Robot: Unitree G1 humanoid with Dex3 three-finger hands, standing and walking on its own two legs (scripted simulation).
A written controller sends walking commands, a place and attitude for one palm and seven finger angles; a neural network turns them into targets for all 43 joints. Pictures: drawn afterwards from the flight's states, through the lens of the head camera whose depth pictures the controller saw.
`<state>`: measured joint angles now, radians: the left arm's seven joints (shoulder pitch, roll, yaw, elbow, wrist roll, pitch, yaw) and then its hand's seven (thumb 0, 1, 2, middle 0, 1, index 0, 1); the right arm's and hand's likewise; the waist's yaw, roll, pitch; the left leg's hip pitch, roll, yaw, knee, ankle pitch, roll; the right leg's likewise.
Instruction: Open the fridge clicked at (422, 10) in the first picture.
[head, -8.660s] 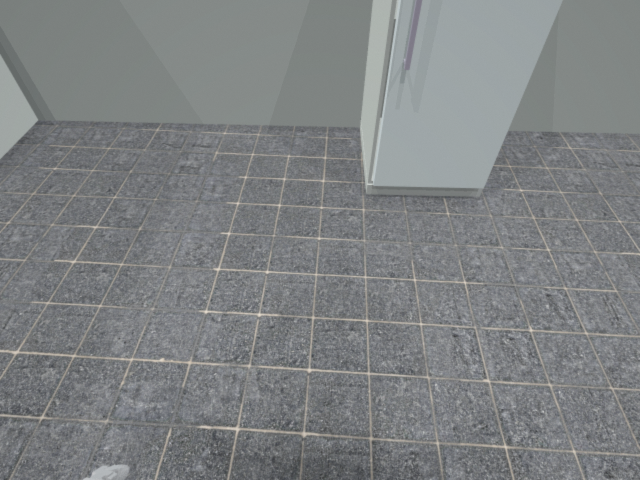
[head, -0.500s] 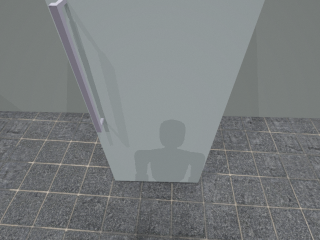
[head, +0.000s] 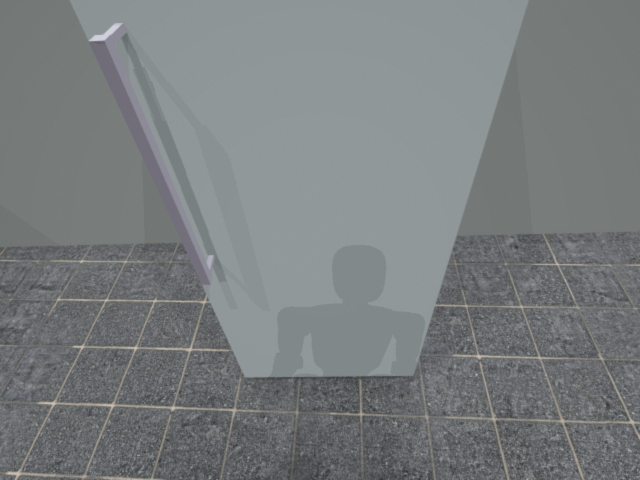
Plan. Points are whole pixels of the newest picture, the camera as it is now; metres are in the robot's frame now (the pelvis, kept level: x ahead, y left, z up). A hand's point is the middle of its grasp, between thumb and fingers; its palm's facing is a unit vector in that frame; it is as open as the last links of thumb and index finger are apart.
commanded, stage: come to a stop and stand still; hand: left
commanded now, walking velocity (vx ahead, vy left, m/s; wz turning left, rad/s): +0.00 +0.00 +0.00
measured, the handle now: (172, 184) +0.50 +0.26 +0.11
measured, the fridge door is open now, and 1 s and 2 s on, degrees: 0 0 0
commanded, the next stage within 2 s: look again from close up in 0.02 s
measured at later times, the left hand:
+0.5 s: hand out of the picture +0.01 +0.16 -0.17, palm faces +0.03 -0.97 -0.22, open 7.3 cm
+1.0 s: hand out of the picture +0.01 +0.15 -0.17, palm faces +0.05 -0.98 -0.21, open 7.3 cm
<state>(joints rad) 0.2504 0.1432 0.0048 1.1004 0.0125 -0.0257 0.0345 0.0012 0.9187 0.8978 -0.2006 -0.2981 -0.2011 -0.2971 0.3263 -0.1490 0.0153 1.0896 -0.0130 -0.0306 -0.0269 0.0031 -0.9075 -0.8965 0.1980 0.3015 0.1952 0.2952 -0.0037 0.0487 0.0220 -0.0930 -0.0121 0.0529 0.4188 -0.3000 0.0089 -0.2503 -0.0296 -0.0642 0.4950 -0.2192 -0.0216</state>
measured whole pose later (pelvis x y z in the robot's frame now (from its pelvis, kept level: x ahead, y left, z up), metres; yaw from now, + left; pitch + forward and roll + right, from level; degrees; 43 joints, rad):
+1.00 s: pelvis +0.00 -0.03 +0.00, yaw +1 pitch -1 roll +1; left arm 0.26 0.15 0.01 1.11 0.01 -0.02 0.03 0.00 0.91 0.90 -0.20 -0.30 -0.20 -0.30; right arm 0.33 -0.14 0.01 1.13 -0.01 -0.02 -0.03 0.00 -0.91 -0.90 0.20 0.30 0.19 0.30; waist 0.01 0.02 0.05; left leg -0.10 0.03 0.03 0.41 -0.29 -0.03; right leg -0.23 0.01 -0.10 0.45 -0.20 -0.06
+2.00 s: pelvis +0.05 +0.05 -0.01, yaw +4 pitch -2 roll +1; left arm 0.15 0.12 0.02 0.97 0.02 -0.01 0.04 0.00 0.91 0.90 -0.20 -0.30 -0.20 -0.30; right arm 0.32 -0.12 -0.03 1.07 0.00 0.01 -0.04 0.00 -0.90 -0.90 0.20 0.30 0.20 0.30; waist -0.02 0.01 0.12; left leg -0.16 -0.05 0.06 0.64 -0.47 0.03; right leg -0.31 0.01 -0.06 0.59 -0.24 -0.06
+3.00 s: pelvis +0.03 +0.08 +0.00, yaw +3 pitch -3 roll +1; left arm 0.34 0.14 0.00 1.06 0.02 -0.02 0.04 0.00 0.91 0.90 -0.20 -0.30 -0.20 -0.30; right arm 0.37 -0.14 0.00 1.05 -0.01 -0.02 -0.02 0.00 -0.91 -0.90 0.20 0.30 0.19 0.30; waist 0.00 0.00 -0.03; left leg -0.17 -0.03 0.04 0.48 -0.27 0.03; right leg -0.28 -0.03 0.00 0.48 -0.15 0.00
